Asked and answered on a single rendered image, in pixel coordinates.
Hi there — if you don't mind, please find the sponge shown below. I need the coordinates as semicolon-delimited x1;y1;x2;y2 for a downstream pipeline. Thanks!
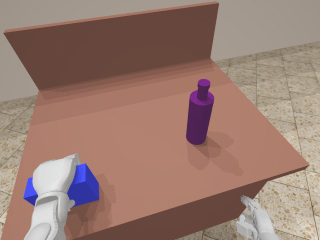
23;163;99;207

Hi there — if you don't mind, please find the robot left forearm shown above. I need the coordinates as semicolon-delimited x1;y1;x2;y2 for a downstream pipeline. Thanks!
24;191;69;240

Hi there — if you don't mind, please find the robot left hand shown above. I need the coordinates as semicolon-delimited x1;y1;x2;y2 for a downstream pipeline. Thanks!
32;153;81;212

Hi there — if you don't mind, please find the robot right hand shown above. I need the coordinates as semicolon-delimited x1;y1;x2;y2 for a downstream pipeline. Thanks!
236;195;276;240

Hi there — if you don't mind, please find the table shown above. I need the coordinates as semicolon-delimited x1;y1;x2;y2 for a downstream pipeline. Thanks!
0;1;310;240

